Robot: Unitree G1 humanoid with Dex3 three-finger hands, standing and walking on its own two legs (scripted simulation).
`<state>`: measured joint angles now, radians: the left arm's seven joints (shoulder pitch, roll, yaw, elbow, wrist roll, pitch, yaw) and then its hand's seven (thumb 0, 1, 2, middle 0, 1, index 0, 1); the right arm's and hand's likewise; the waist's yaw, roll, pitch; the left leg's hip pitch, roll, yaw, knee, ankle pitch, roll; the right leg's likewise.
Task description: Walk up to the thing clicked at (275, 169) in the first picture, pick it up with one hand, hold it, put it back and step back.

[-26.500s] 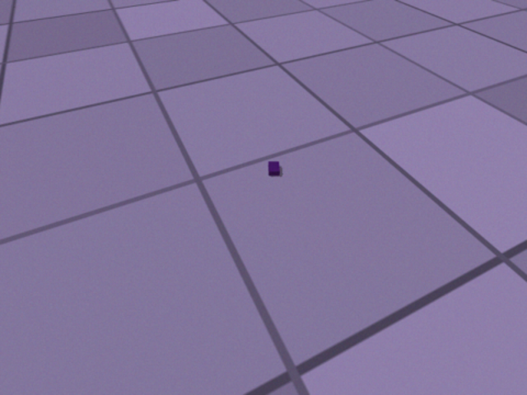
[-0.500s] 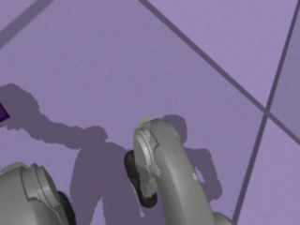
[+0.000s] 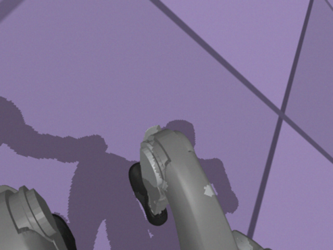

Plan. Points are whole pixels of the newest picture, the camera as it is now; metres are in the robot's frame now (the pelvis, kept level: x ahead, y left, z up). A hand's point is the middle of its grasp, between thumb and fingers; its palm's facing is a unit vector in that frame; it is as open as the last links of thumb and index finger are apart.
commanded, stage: rest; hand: left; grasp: from above
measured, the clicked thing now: out of the picture +0.46 +0.27 -0.28
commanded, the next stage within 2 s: open in 0.04 s
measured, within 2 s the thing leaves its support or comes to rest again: neither
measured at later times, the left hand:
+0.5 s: hand out of the picture +0.45 +0.27 -0.25, palm faces -0.40 -0.19 -0.90, open 11.9 cm
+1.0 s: hand out of the picture +0.45 +0.27 -0.25, palm faces -0.41 -0.19 -0.89, open 13.6 cm
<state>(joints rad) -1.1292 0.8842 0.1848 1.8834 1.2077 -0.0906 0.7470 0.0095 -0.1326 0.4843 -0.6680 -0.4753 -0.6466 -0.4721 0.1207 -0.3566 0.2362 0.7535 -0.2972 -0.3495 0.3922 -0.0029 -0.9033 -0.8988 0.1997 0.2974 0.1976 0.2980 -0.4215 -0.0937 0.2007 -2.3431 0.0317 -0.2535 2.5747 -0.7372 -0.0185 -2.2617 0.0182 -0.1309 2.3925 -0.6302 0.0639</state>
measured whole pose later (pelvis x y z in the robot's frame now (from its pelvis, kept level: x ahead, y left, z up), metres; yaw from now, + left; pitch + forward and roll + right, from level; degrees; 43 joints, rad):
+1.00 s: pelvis -0.01 +0.00 +0.01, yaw -1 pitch +27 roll -14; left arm -1.13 0.92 0.13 1.86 1.16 -0.08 0.74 0.00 -0.47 1.03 -0.15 -0.97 -0.13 -0.99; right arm 0.13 -0.38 0.29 0.70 -0.28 -0.38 0.39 0.00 -0.89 -0.90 0.20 0.30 0.20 0.30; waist -0.44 -0.12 0.24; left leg -2.32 0.03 -0.27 2.55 -0.73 -0.01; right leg -2.22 0.02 -0.15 2.34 -0.61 0.07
